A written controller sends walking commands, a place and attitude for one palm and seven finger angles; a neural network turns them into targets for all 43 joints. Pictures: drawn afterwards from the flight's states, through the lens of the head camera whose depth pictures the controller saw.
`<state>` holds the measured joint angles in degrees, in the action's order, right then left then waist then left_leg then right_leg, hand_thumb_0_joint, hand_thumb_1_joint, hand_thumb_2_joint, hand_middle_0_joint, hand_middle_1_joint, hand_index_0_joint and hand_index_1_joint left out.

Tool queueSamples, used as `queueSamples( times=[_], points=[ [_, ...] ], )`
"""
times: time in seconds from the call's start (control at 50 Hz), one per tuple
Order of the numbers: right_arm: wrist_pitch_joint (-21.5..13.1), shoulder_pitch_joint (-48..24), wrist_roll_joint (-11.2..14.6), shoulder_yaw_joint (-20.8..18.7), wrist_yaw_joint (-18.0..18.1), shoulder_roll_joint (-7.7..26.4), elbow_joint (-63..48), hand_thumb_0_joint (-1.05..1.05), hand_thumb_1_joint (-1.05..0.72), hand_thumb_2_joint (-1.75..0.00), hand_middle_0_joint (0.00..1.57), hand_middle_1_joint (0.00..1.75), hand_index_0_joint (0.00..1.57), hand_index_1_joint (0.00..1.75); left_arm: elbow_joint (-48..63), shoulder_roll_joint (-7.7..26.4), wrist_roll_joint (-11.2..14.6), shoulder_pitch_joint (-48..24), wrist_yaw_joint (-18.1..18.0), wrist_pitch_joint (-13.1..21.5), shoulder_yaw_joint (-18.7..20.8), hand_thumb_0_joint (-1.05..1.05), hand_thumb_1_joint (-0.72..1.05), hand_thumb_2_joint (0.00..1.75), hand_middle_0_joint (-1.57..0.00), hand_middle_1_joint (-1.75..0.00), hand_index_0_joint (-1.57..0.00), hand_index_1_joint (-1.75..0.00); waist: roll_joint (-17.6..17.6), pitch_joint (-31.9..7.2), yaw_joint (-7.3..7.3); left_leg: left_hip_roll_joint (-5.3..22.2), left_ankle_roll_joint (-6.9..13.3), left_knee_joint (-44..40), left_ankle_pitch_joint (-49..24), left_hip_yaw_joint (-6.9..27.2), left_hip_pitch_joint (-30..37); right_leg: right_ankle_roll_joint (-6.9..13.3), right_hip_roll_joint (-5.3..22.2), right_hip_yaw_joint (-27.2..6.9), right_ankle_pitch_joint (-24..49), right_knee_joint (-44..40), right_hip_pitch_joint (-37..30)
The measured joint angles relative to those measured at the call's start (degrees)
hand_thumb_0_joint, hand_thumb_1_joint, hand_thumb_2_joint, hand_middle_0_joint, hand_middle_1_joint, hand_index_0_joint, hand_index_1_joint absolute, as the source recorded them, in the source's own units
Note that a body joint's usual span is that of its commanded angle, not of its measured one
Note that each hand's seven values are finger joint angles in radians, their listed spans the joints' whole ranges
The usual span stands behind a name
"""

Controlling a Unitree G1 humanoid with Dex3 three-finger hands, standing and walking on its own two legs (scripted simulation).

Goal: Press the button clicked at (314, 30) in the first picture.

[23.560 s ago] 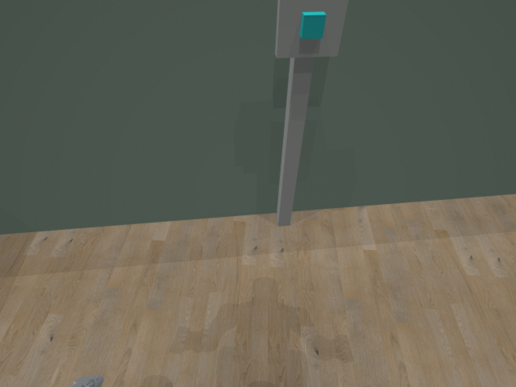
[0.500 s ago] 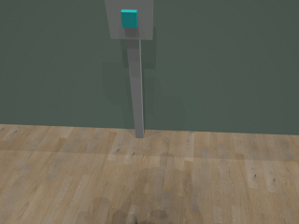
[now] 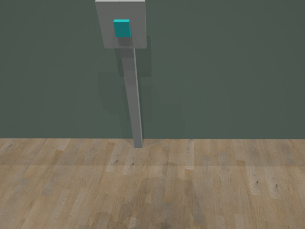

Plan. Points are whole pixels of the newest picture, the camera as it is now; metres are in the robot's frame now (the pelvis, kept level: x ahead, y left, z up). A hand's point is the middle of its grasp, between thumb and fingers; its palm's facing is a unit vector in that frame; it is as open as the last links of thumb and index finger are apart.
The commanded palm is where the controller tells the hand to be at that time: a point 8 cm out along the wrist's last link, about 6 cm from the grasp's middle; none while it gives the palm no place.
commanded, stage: stand and wait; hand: left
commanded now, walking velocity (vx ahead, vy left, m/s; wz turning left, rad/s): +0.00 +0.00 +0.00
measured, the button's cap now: (122, 28) +0.78 +0.16 +0.17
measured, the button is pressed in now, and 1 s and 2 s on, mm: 0 0 0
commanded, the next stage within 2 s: none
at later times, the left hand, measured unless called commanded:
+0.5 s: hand out of the picture +0.06 +0.21 -0.16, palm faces +0.01 -0.95 -0.30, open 7.4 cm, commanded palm none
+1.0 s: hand out of the picture +0.11 +0.22 -0.15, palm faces -0.01 -0.94 -0.33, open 7.4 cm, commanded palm none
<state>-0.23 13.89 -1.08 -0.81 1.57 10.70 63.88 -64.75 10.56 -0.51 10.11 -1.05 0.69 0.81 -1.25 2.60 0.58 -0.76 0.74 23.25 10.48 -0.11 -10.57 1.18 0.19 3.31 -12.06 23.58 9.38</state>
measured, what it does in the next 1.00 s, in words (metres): stands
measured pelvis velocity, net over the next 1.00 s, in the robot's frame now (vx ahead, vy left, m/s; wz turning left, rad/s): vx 0.03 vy -0.02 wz -0.01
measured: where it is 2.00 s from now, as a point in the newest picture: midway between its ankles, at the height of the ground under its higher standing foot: outside the picture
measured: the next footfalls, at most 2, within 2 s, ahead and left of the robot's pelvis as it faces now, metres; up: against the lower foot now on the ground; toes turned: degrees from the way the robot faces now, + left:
none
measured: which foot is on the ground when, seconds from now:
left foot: down 0.00-1.00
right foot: down 0.00-1.00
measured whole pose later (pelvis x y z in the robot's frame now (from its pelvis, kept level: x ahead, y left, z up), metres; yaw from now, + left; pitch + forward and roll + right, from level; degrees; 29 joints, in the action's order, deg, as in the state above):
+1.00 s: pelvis +0.03 -0.02 +0.01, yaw -1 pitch -1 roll +0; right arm -0.1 7.6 -0.8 -0.8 1.3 17.5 64.4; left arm -65.3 16.8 -0.3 5.8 -0.7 1.4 1.1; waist -1.4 3.6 0.5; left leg 0.8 -0.8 18.1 10.9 -0.4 -5.8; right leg 2.3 -1.5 2.9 -11.9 18.0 4.7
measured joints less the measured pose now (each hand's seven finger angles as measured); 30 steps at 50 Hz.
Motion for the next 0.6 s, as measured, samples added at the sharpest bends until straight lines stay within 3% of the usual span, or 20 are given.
queueSamples(
  times=[0.6],
  points=[
    [0.35,-5.13,0.19,0.0,-0.28,4.93,0.55,0.0,-0.9,-0.9,0.2,0.3,0.21,0.3,-1.44,4.64,0.22,-2.13,0.28,0.35,0.12,0.01,0.91,0.9,-0.2,-0.3,-0.2,-0.3,-0.18,1.1,-0.5,1.29,-1.24,-3.3,0.07,0.2,3.05,1.01,-1.41,0.1,0.44,-4.13,-3.32]
  ],
)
